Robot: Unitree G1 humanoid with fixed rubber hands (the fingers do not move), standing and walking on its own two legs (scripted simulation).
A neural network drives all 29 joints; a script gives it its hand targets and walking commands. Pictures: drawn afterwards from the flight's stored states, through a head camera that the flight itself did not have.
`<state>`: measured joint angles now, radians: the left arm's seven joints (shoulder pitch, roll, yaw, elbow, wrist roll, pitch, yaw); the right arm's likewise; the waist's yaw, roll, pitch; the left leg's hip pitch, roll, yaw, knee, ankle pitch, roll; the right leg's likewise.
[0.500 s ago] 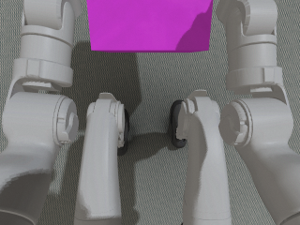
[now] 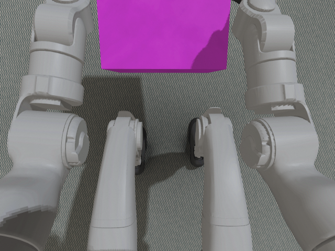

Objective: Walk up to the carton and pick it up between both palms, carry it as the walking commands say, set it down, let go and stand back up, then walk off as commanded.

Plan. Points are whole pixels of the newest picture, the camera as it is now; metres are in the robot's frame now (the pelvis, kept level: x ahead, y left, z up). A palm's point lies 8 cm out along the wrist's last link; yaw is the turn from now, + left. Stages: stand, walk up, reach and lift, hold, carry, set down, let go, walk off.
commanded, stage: reach and lift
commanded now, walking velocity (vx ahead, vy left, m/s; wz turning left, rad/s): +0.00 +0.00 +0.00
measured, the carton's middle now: (164, 4) +0.58 +0.00 -0.12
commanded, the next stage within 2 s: none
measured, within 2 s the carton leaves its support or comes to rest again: neither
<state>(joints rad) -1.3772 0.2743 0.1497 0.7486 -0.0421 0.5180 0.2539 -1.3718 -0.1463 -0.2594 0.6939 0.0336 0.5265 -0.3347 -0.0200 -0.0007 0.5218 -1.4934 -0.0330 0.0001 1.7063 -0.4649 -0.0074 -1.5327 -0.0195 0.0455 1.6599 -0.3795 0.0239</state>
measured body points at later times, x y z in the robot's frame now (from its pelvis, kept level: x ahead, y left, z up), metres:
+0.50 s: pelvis +0.00 -0.01 +0.06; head +0.27 -0.02 +0.41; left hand +0.54 +0.15 +0.03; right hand +0.53 -0.16 +0.03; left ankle +0.16 +0.12 -0.49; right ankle +0.19 -0.14 -0.49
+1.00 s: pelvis +0.00 +0.00 +0.11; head +0.22 -0.01 +0.50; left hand +0.51 +0.15 +0.12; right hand +0.50 -0.16 +0.11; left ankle +0.16 +0.12 -0.49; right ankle +0.19 -0.14 -0.49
